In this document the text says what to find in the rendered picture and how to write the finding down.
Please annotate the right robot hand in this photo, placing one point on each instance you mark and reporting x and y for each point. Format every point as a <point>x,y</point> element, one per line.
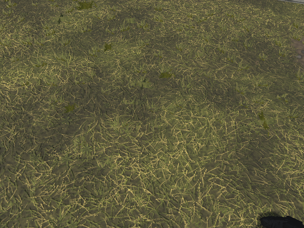
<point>281,222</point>

